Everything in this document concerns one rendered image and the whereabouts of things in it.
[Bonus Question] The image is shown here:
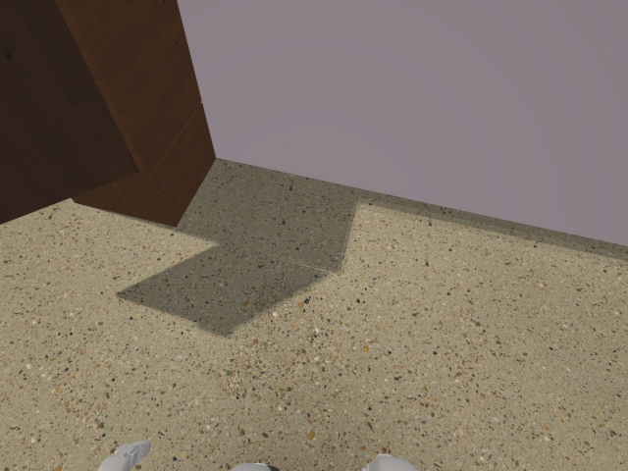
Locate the cupboard door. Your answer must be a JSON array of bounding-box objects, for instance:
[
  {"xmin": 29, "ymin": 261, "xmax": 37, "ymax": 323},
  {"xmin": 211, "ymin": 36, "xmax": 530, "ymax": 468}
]
[{"xmin": 0, "ymin": 0, "xmax": 139, "ymax": 225}]

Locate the left robot hand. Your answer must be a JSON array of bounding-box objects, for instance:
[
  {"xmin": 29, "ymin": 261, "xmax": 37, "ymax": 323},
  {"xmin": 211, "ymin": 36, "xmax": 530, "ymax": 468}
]
[{"xmin": 97, "ymin": 441, "xmax": 151, "ymax": 471}]

